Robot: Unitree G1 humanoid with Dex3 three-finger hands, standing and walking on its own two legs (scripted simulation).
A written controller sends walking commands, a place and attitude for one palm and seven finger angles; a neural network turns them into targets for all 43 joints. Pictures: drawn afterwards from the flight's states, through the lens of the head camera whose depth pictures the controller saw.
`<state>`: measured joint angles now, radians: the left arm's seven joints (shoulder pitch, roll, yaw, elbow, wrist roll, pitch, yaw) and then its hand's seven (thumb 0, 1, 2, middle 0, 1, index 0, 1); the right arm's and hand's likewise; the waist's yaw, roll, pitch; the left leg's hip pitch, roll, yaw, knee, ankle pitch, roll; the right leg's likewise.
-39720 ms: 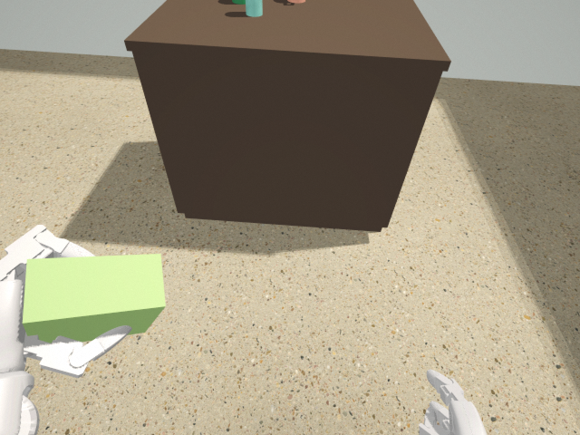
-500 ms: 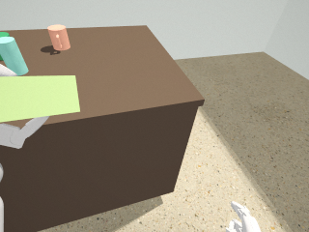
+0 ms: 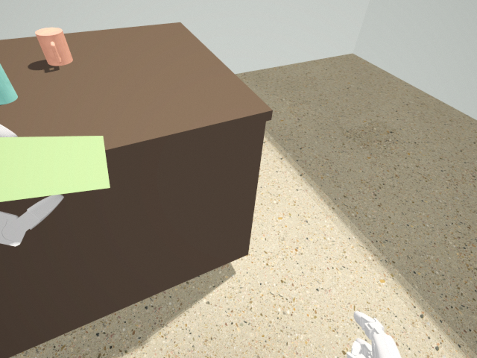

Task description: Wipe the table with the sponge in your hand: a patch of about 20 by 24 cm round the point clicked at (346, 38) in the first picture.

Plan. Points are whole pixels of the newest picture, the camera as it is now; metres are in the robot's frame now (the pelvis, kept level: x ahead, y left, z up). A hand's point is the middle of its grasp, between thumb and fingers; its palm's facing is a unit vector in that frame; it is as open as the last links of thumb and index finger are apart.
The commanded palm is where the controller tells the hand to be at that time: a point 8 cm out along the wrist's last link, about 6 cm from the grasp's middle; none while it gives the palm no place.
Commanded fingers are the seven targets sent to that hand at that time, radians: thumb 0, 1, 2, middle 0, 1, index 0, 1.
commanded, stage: stop stepping back and stand still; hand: left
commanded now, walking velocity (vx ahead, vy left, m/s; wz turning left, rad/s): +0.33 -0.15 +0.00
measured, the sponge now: (55, 169) +0.26 +0.22 +0.25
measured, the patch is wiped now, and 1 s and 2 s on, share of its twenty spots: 0.95 0.95 0.95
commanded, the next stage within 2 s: stand and wait in 1.40 s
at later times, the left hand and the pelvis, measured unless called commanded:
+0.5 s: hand (46, 187) +0.20 +0.19 +0.28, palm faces +0.49 -0.82 -0.31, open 9.8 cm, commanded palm +0.14 +0.25 +0.29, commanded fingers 0.00 0.10 1.30 -1.20 -1.60 -1.20 -1.60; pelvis -0.02 -0.03 +0.01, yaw -1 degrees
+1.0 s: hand out of the picture +0.18 +0.26 +0.28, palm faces +0.49 -0.81 -0.33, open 9.8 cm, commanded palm +0.13 +0.31 +0.29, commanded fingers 0.00 0.10 1.30 -1.20 -1.60 -1.20 -1.60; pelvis -0.03 +0.03 +0.00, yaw -1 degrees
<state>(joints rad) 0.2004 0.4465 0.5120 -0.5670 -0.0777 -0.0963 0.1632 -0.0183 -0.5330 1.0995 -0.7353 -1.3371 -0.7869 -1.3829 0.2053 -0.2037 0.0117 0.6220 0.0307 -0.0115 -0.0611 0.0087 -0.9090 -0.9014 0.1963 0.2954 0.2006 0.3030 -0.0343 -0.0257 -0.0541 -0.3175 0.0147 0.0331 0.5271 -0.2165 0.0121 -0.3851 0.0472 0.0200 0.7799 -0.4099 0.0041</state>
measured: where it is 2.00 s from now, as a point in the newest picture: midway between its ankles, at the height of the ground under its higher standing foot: outside the picture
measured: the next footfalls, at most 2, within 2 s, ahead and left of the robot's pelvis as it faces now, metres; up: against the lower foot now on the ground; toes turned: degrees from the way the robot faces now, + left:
right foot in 0.16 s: +0.01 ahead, -0.08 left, +0.00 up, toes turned -2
left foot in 0.56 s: +0.05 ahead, +0.14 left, +0.00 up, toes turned +2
